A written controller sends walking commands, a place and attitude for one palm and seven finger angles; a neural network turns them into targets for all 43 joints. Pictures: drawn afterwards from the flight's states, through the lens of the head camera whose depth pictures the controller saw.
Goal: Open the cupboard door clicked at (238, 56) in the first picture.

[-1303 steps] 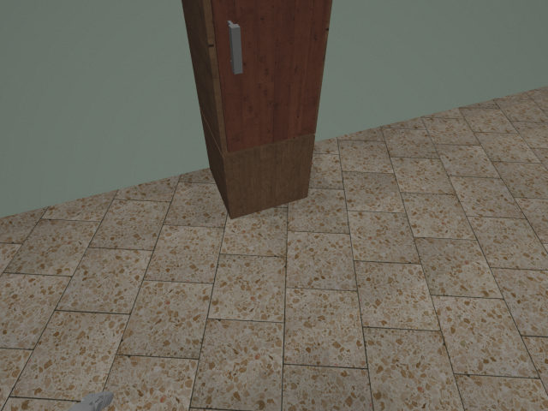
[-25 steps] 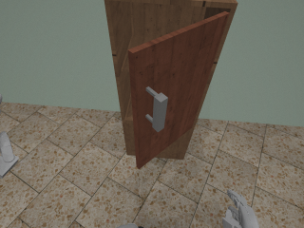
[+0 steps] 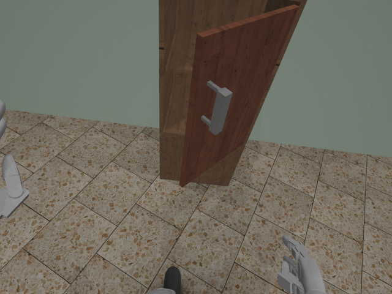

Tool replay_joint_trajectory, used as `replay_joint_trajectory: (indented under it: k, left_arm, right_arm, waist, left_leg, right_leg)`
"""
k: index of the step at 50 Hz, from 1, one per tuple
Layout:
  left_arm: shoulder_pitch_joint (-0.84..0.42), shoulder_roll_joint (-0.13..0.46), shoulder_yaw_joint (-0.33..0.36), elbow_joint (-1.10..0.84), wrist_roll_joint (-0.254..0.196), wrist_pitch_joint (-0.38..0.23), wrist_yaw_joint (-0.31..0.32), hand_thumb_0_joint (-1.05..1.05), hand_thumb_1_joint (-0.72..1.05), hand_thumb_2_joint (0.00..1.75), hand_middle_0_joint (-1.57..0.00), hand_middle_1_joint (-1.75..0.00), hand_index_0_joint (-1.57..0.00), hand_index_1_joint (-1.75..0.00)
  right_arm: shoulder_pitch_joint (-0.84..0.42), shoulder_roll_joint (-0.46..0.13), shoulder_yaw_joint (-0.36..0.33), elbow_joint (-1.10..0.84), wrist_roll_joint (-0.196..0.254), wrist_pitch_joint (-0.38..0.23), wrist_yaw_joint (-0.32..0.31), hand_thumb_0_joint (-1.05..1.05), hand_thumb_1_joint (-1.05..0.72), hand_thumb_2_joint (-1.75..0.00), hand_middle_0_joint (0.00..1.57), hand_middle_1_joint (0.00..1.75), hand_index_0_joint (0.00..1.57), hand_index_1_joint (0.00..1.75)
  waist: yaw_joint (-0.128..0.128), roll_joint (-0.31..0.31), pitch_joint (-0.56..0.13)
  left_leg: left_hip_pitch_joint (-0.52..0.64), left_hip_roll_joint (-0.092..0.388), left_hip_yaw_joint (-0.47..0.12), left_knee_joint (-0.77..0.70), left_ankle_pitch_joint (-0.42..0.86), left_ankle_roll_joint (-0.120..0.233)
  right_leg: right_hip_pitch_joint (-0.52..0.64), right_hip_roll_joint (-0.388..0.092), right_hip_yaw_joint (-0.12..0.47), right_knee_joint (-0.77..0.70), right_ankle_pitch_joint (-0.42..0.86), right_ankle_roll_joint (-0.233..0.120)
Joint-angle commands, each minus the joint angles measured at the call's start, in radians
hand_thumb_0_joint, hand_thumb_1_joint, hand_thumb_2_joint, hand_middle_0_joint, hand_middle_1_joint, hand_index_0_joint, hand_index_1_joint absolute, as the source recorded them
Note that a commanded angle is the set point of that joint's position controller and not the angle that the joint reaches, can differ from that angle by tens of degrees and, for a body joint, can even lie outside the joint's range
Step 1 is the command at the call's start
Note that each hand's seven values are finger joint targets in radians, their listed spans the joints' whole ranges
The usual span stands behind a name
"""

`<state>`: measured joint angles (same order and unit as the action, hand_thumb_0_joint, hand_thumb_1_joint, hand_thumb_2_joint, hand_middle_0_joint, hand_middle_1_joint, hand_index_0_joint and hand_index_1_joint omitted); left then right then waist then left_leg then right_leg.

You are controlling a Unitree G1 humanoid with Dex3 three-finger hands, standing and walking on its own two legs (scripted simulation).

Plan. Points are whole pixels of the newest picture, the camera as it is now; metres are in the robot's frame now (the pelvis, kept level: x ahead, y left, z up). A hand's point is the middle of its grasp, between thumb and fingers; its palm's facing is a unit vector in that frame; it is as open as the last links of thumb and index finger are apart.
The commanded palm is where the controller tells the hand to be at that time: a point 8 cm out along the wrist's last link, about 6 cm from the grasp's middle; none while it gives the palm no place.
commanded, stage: stop stepping back and stand still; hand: left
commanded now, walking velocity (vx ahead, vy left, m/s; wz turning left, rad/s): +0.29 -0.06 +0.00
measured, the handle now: (213, 107) +0.55 +0.01 +0.07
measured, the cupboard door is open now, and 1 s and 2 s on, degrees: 46 46 46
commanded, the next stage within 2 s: let the arm hang, fingers relaxed in 1.78 s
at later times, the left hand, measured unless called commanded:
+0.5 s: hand out of the picture +0.07 +0.25 +0.19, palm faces +0.25 -0.82 -0.51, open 7.4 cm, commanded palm +0.03 +0.32 +0.18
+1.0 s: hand out of the picture +0.04 +0.32 +0.19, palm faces +0.45 -0.76 -0.46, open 7.4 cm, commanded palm -0.02 +0.35 +0.18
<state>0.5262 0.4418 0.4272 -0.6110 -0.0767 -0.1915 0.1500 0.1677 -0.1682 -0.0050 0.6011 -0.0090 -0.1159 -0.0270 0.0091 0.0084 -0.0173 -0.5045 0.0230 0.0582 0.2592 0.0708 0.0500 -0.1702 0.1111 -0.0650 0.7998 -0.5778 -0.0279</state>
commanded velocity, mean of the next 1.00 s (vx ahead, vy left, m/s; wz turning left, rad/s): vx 0.21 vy -0.02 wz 0.00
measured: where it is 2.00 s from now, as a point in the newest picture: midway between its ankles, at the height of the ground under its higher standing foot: outside the picture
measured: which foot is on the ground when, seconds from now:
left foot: down 0.00-0.06, up 0.08-0.18, down 0.20-0.52, up 0.54-0.88, down 0.90-1.00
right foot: up 0.00-0.06, down 0.08-0.22, up 0.24-0.52, down 0.54-1.00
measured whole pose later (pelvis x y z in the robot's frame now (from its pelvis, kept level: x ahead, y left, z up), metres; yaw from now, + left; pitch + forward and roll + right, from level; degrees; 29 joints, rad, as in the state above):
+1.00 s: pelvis -0.17 +0.06 +0.00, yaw -2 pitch -1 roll +2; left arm 0.52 0.46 0.45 -0.50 -0.03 -0.22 0.18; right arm 0.25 -0.17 -0.01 0.62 -0.01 -0.14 -0.08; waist -0.01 -0.05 -0.01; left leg -0.17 0.04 0.07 0.50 -0.31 -0.03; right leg -0.35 -0.01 -0.07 0.75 -0.43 -0.01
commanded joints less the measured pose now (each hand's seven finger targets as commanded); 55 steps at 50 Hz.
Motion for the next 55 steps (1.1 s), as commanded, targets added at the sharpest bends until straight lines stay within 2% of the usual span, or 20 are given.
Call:
replay_joint_trajectory:
  k: [1,3,5,7,9,11,12,14,17,21,25,26,27,29,34,40,43,45,52,55]
  left_arm:
    - [0.004,0.225,0.146,-0.261,-0.008,-0.069,0.013,0.0,0.9,0.9,-0.2,-0.3,-0.2,-0.3]
    - [0.013,0.258,0.184,-0.286,-0.017,-0.066,0.019,0.0,0.9,0.9,-0.2,-0.3,-0.2,-0.3]
    - [-0.035,0.323,0.26,-0.284,-0.028,-0.056,0.013,0.0,0.9,0.9,-0.2,-0.3,-0.2,-0.3]
    - [-0.142,0.216,0.163,-0.211,-0.016,-0.019,-0.02,0.0,0.9,0.9,-0.2,-0.3,-0.2,-0.3]
    - [-0.16,0.178,0.129,-0.087,-0.004,-0.005,0.004,0.0,0.9,0.9,-0.2,-0.3,-0.2,-0.3]
    - [-0.324,0.172,0.074,-0.099,0.006,-0.031,0.012,0.0,0.9,0.9,-0.2,-0.3,-0.2,-0.3]
    - [-0.321,0.226,0.101,-0.038,0.025,-0.047,0.012,0.0,0.9,0.9,-0.2,-0.3,-0.2,-0.3]
    - [-0.274,0.197,0.088,-0.073,0.025,-0.047,0.005,0.0,0.9,0.9,-0.2,-0.3,-0.2,-0.3]
    - [0.023,0.151,0.095,-0.156,0.019,-0.02,-0.002,0.0,0.9,0.9,-0.2,-0.3,-0.2,-0.3]
    - [0.159,0.18,0.129,-0.254,0.041,-0.028,0.016,0.0,0.9,0.9,-0.2,-0.3,-0.2,-0.3]
    - [0.084,0.232,0.185,-0.144,0.039,0.016,0.022,0.0,0.9,0.9,-0.2,-0.3,-0.2,-0.3]
    - [0.014,0.229,0.174,-0.117,0.049,0.028,0.018,0.0,0.9,0.9,-0.2,-0.3,-0.2,-0.3]
    - [-0.061,0.2,0.154,-0.098,0.041,0.02,0.011,0.0,0.9,0.9,-0.2,-0.3,-0.2,-0.3]
    - [-0.212,0.332,0.257,-0.037,0.018,-0.013,-0.003,0.0,0.9,0.9,-0.2,-0.3,-0.2,-0.3]
    - [-0.211,0.093,-0.014,0.087,0.061,-0.05,-0.004,0.0,0.9,0.9,-0.2,-0.3,-0.2,-0.3]
    - [-0.158,0.18,0.091,-0.109,0.069,-0.07,0.05,0.0,0.9,0.9,-0.2,-0.3,-0.2,-0.3]
    - [-0.061,0.171,0.13,-0.126,0.045,-0.071,0.064,0.0,0.9,0.9,-0.2,-0.3,-0.2,-0.3]
    - [-0.095,0.169,0.128,-0.183,0.042,-0.091,0.066,0.0,0.9,0.9,-0.2,-0.3,-0.2,-0.3]
    - [-0.004,0.111,0.087,-0.012,0.05,-0.06,0.023,0.0,0.9,0.9,-0.2,-0.3,-0.2,-0.3]
    - [0.013,0.156,0.119,0.001,0.047,-0.063,0.015,0.0,0.9,0.9,-0.2,-0.3,-0.2,-0.3]
  right_arm:
    - [-0.04,-0.134,-0.039,-0.111,0.003,-0.051,-0.01,0.0,-0.9,-0.9,0.2,0.3,0.2,0.3]
    - [-0.038,-0.134,-0.046,-0.075,0.006,-0.027,-0.019,0.0,-0.9,-0.9,0.2,0.3,0.2,0.3]
    - [-0.041,-0.14,-0.029,-0.111,-0.004,-0.017,-0.005,0.0,-0.9,-0.9,0.2,0.3,0.2,0.3]
    - [-0.093,-0.159,-0.053,-0.129,0.033,-0.023,-0.026,0.0,-0.9,-0.9,0.2,0.3,0.2,0.3]
    - [-0.04,-0.174,-0.027,-0.081,0.026,-0.027,-0.058,0.0,-0.9,-0.9,0.2,0.3,0.2,0.3]
    - [-0.019,-0.188,-0.01,-0.098,0.007,-0.066,-0.06,0.0,-0.9,-0.9,0.2,0.3,0.2,0.3]
    - [-0.046,-0.164,0.011,-0.099,-0.007,-0.09,-0.061,0.0,-0.9,-0.9,0.2,0.3,0.2,0.3]
    - [-0.053,-0.165,-0.013,-0.092,-0.003,-0.093,-0.043,0.0,-0.9,-0.9,0.2,0.3,0.2,0.3]
    - [-0.08,-0.173,-0.038,-0.127,-0.004,-0.074,-0.027,0.0,-0.9,-0.9,0.2,0.3,0.2,0.3]
    - [-0.058,-0.137,-0.036,-0.145,-0.012,-0.044,-0.024,0.0,-0.9,-0.9,0.2,0.3,0.2,0.3]
    - [-0.052,-0.12,-0.046,-0.127,-0.011,-0.01,-0.051,0.0,-0.9,-0.9,0.2,0.3,0.2,0.3]
    - [-0.049,-0.127,-0.057,-0.104,0.013,0.0,-0.053,0.0,-0.9,-0.9,0.2,0.3,0.2,0.3]
    - [-0.054,-0.157,-0.067,-0.09,0.01,-0.009,-0.062,0.0,-0.9,-0.9,0.2,0.3,0.2,0.3]
    - [-0.075,-0.177,-0.047,-0.076,-0.014,-0.012,-0.041,0.0,-0.9,-0.9,0.2,0.3,0.2,0.3]
    - [-0.09,-0.172,-0.048,-0.068,0.005,-0.027,-0.081,0.0,-0.9,-0.9,0.2,0.3,0.2,0.3]
    - [-0.047,-0.143,-0.036,-0.108,-0.017,-0.071,-0.097,0.0,-0.9,-0.9,0.2,0.3,0.2,0.3]
    - [-0.006,-0.139,-0.035,-0.128,-0.01,-0.059,-0.099,0.0,-0.9,-0.9,0.2,0.3,0.2,0.3]
    - [-0.008,-0.17,-0.048,-0.144,-0.002,-0.053,-0.078,0.0,-0.9,-0.9,0.2,0.3,0.2,0.3]
    - [-0.015,-0.175,-0.048,-0.103,0.014,-0.067,-0.039,0.0,-0.9,-0.9,0.2,0.3,0.2,0.3]
    - [-0.028,-0.156,-0.043,-0.115,0.019,-0.046,-0.033,0.0,-0.9,-0.9,0.2,0.3,0.2,0.3]
  waist:
    - [0.019,0.141,-0.227]
    - [0.007,-0.192,-0.116]
    - [-0.028,-0.123,-0.146]
    - [-0.025,-0.21,-0.002]
    - [-0.063,0.144,0.085]
    - [-0.064,0.541,0.063]
    - [-0.058,0.408,0.093]
    - [-0.01,0.05,0.026]
    - [0.029,0.151,-0.076]
    - [0.014,0.295,-0.098]
    - [0.037,-0.009,-0.084]
    - [0.021,-0.281,-0.023]
    - [-0.011,-0.249,0.029]
    - [-0.075,-0.175,0.071]
    - [-0.004,0.05,0.124]
    - [0.016,-0.247,-0.05]
    - [-0.014,0.009,-0.094]
    - [-0.014,0.334,-0.068]
    - [-0.017,0.19,0.041]
    - [-0.02,-0.032,-0.027]
  left_leg:
    - [0.397,-0.003,0.022,0.103,-0.378,-0.209]
    - [0.393,-0.041,-0.072,0.754,-0.363,-0.121]
    - [0.153,0.007,-0.143,0.945,-0.364,-0.092]
    - [0.17,0.049,-0.163,0.652,-0.34,-0.057]
    - [0.377,0.008,-0.119,0.278,-0.372,-0.023]
    - [0.392,0.271,-0.666,-0.067,-0.556,0.067]
    - [0.321,0.31,-0.8,-0.142,-0.63,0.044]
    - [0.173,0.253,-0.628,-0.213,-0.839,-0.096]
    - [0.064,0.109,-0.227,-0.244,-0.74,-0.18]
    - [-0.021,0.134,-0.12,-0.212,-0.74,-0.049]
    - [-0.172,0.043,0.047,0.255,-0.635,-0.098]
    - [-0.094,-0.044,0.052,0.789,-0.547,-0.087]
    - [-0.171,-0.059,-0.093,1.054,-0.523,-0.065]
    - [-0.056,0.069,-0.154,1.201,-0.345,-0.09]
    - [-0.181,0.028,-0.035,0.837,-0.367,-0.041]
    - [0.15,-0.017,0.078,0.287,-0.469,-0.014]
    - [0.371,0.007,0.029,0.069,-0.363,0.003]
    - [0.543,0.261,-0.319,0.058,-0.107,0.09]
    - [0.21,0.155,-0.061,0.153,-0.05,0.04]
    - [0.081,0.069,-0.025,0.349,-0.21,-0.012]
  right_leg:
    - [-0.037,-0.047,-0.022,-0.542,-0.017,-0.087]
    - [-0.388,-0.376,0.256,-0.66,0.13,-0.186]
    - [-0.241,-0.442,0.22,-0.567,0.339,-0.233]
    - [-0.224,-0.333,0.221,-0.503,0.196,-0.146]
    - [-0.291,-0.224,0.087,-0.215,0.294,-0.065]
    - [-0.403,-0.028,0.041,0.267,-0.047,0.011]
    - [-0.426,-0.038,0.131,0.377,0.011,-0.007]
    - [-0.269,-0.042,0.113,0.352,0.103,-0.01]
    - [-0.032,0.006,-0.025,0.218,0.221,0.002]
    - [0.122,-0.009,-0.1,0.025,0.141,-0.008]
    - [0.277,-0.102,-0.016,-0.361,-0.006,-0.08]
    - [-0.075,-0.334,0.28,-0.562,-0.015,-0.167]
    - [-0.274,-0.474,0.552,-0.688,-0.163,-0.203]
    - [-0.58,-0.514,0.515,-0.716,-0.203,-0.21]
    - [-0.166,-0.382,0.382,-0.669,-0.129,-0.068]
    - [0.021,-0.339,0.241,-0.59,-0.02,-0.099]
    - [-0.01,-0.244,0.149,-0.352,0.204,-0.054]
    - [-0.309,-0.124,0.013,-0.059,0.171,0.016]
    - [-0.028,-0.089,-0.058,-0.263,0.334,0.042]
    - [0.156,-0.221,0.175,-0.357,0.588,-0.021]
